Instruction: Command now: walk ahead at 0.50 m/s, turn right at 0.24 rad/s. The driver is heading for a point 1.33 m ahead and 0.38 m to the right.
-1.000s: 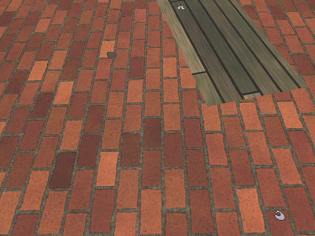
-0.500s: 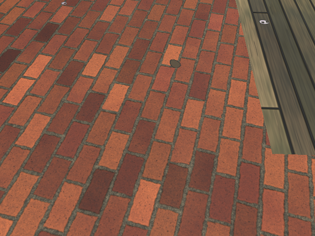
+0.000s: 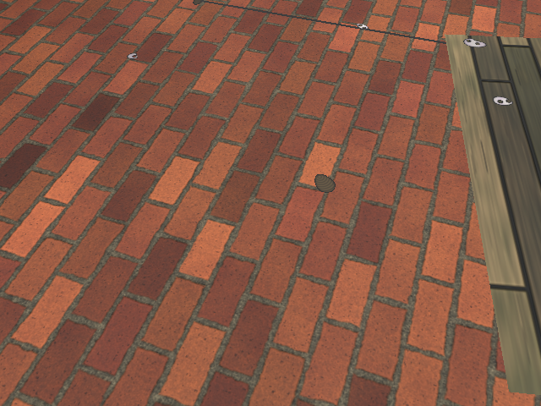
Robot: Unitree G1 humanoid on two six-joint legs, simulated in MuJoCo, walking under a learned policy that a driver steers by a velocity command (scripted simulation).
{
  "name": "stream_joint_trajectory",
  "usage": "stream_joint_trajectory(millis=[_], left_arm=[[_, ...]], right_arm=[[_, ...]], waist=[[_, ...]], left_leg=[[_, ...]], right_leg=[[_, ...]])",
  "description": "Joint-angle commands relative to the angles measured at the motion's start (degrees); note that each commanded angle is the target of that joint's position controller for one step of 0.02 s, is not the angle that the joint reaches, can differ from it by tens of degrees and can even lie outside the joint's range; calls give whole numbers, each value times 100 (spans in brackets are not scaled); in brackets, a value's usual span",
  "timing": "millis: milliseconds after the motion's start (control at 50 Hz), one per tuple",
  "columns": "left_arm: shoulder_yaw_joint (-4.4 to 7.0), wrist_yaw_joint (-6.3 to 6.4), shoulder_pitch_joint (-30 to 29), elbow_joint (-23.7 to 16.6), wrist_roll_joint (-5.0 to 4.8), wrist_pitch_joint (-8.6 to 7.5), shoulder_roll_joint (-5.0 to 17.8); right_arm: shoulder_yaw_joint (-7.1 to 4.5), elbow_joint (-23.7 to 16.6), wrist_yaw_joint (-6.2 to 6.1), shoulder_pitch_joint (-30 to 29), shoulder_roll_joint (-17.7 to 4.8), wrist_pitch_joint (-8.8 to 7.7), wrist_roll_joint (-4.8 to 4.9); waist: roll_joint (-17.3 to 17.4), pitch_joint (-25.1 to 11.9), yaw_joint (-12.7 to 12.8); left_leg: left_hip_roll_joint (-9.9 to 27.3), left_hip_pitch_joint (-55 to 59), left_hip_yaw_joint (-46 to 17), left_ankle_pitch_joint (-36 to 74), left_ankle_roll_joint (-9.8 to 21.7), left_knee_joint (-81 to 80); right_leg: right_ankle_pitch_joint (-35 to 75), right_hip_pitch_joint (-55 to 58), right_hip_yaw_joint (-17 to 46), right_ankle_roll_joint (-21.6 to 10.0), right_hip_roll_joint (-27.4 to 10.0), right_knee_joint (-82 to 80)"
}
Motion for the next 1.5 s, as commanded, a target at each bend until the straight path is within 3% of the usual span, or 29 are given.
stream_joint_trajectory(millis=[20, 160, 220, 280, 300, 320, 340, 360, 380, 400, 460, 540, 620, 720, 740, 760, 780, 800, 860, 900, 1000, 1160, 1240, 1260, 1280, 1300, 1320, 1380, 1500], left_arm=[[115, 42, 117, -313, -6, -26, 649], [277, 266, 600, -220, -109, 151, 1059], [277, 339, 850, -194, -157, 325, 979], [298, 416, 564, -396, -144, 427, 962], [276, 423, 398, -506, -138, 439, 865], [191, 414, 363, -680, -55, 412, 586], [83, 389, 1301, -649, 54, 374, 168], [97, 353, 1880, -644, -81, 376, 597], [223, 379, 1521, -573, -151, 470, 982], [278, 411, 1018, -658, -142, 584, 1079], [285, 454, 794, -813, -112, 856, 813], [214, 407, 520, -1064, -65, 866, 553], [201, 269, 215, -1264, -56, 875, 639], [301, 164, 504, -1227, 4, 893, 779], [382, 217, 620, -1241, 28, 880, 1086], [426, 319, 452, -1469, 39, 880, 1599], [409, 270, 572, -1523, 241, 767, 1601], [356, 237, 360, -1487, 278, 656, 1439], [199, 276, -58, -1388, 8, 541, 948], [136, 308, 152, -1271, 22, 498, 809], [216, 365, 376, -1095, 24, 318, 1010], [296, 222, 591, -821, -102, 290, 1146], [173, 187, 477, -767, -78, 335, 810], [53, 180, 325, -862, -8, 306, 450], [-9, 207, 401, -1171, 7, 173, 238], [113, 236, 194, -1194, -92, 82, 752], [180, 211, 144, -1195, -185, 38, 957], [178, 181, 25, -1124, -52, 39, 778], [52, 155, -470, -1290, -22, 101, 350]], right_arm=[[-155, -555, -28, -107, -492, -123, -77], [-53, -891, -50, -1250, -269, -90, -73], [-74, -1001, 0, -1557, -331, -81, -22], [-167, -953, 25, -1265, -573, -130, -48], [-204, -883, 7, -962, -663, -166, -91], [-273, -856, -49, -486, -983, -184, -208], [-279, -929, -109, -288, -1184, -87, -294], [-290, -849, -54, -119, -1091, 43, -135], [-210, -965, -58, -391, -730, 111, -89], [-140, -983, -77, -639, -537, 176, -84], [-144, -937, -91, -1181, -645, 293, -193], [-210, -839, -148, -1214, -738, 298, -159], [-282, -782, -146, -1256, -939, 378, -83], [-286, -539, -103, -1049, -928, 470, 123], [-209, -429, -62, -753, -637, 489, 60], [-95, -598, 2, -638, -349, 482, -236], [-217, -728, -77, -1185, -700, 469, -149], [-271, -713, -121, -1307, -840, 502, -4], [-317, -360, -138, -793, -816, 567, -69], [-307, -349, -50, -836, -766, 481, 15], [-222, -377, 61, -1259, -605, 198, 27], [-101, -391, 201, -1369, -572, 9, 124], [-163, 5, 180, -273, -717, -66, 116], [-248, 139, 120, 432, -1047, -83, 73], [-418, 193, 113, 819, -1774, -36, 44], [-339, 174, 144, 911, -1443, -63, 33], [-227, 101, 148, 620, -1120, -89, 38], [-78, -62, 150, 33, -725, -85, -38], [-98, 44, 50, 205, -864, -68, 17]], waist=[[-588, -339, -94], [-642, -210, 146], [-729, -324, 225], [-842, -444, -43], [-770, -584, -236], [-310, -1179, -371], [1102, -1838, -25], [1651, -2454, 28], [896, -1916, -75], [508, -1403, -131], [652, -635, 99], [660, -748, 54], [694, -835, -24], [481, -731, 167], [-402, -613, 92], [-2097, -500, -185], [-1653, -691, 316], [-1214, -531, 212], [-959, -609, -58], [-1099, -433, -2], [-920, -151, 170], [-813, 64, 282], [-609, -278, -319], [29, -581, -601], [1554, -783, -575], [1137, -649, -762], [841, -262, -616], [484, 86, -312], [284, 119, -316]], left_leg=[[490, -1178, -221, 290, -114, -570], [-32, -438, 38, 2130, -478, -3000], [-256, -196, -76, 2271, -466, -3477], [-242, 309, -239, 2161, -304, -4063], [-79, 862, -202, 2653, -168, -4453], [758, 2067, -765, 3957, 177, -4244], [2226, 3629, -2086, 6332, 965, -3728], [2903, 3861, -3199, 5366, 1581, -3887], [2455, 3372, -2774, 4221, 1424, -4121], [2070, 2816, -2066, 3528, 1174, -4256], [1452, 1125, -910, 2631, 1044, -4846], [1541, 1067, -340, 2655, 1211, -5028], [1706, 1078, -22, 2360, 1169, -5031], [1523, 825, 368, 1469, 512, -4170], [1085, 153, 872, 639, -14, -3192], [252, -1296, 1263, -1670, -615, -1497], [112, -1405, 386, -1799, -593, -534], [216, -1375, 170, -1315, -508, -155], [314, -1337, 193, 14, -497, -114], [325, -1500, 208, 525, -470, -400], [343, -1442, 117, 1016, -373, -2148], [250, -425, 328, 795, -154, -3364], [138, 1559, 410, 999, 103, -3957], [913, 2488, -614, 599, 392, -4304], [2054, 3529, -2775, -550, 1195, -4992], [2263, 3463, -3608, -1516, 1540, -5326], [2093, 3270, -3152, -1647, 1362, -5340], [1499, 2418, -1862, -75, 1016, -5557], [1036, 1950, -464, 2370, 921, -5802]], right_leg=[[487, 1175, 2159, -1113, -1482, -1395], [2388, 506, 1203, -750, -975, -1074], [2212, 730, 1498, -594, -993, -610], [1740, 946, 2030, -385, -997, 29], [1517, 813, 1992, -201, -775, 474], [666, 260, 1729, 40, -426, 1565], [-3022, -1047, 1098, 379, 279, 3112], [-3517, -1609, 901, 504, 15, 4191], [-3006, -1915, 856, 687, -245, 4672], [-2593, -2058, 663, 806, -370, 4740], [-1877, -1405, 373, 934, -596, 4393], [-1413, -1012, 191, 864, -724, 3354], [-1050, -416, -9, 678, -750, 2366], [-309, 846, -267, 137, -395, 390], [635, 1404, 634, -162, -940, -333], [2393, 1878, 2473, -915, -2413, -432], [2011, 1115, 2722, -1546, -2725, -700], [1570, 938, 2231, -1343, -2332, -749], [-382, 1029, 1583, -755, -1695, -968], [-1804, 1172, 1789, -751, -1644, -1411], [-1357, 1645, 1716, -766, -1758, -1671], [-1561, 1081, 1657, -882, -1833, -1570], [-1237, 245, 1236, -513, -1397, -578], [-1058, -433, 673, -181, -906, 846], [-1929, -2145, -106, 221, -192, 2710], [-2468, -2895, 421, 277, -319, 3793], [-1963, -3257, 567, 187, -610, 4153], [-755, -2919, 479, 196, -1024, 3715], [660, -2322, 136, 506, -951, 2088]])
Keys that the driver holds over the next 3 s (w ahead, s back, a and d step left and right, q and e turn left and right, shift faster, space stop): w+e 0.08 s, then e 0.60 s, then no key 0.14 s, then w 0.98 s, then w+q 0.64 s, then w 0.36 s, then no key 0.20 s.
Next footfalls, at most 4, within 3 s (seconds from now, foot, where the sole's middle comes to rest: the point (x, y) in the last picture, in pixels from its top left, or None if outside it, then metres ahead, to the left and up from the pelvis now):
0.32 left None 0.34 0.11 -0.77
0.74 right None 0.20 -0.12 -0.77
1.26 left None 0.42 0.04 -0.77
1.74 right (423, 353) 0.61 -0.33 -0.77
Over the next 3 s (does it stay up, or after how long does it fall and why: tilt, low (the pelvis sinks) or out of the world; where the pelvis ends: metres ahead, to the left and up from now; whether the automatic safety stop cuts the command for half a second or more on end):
stays up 1.17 -0.38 0.00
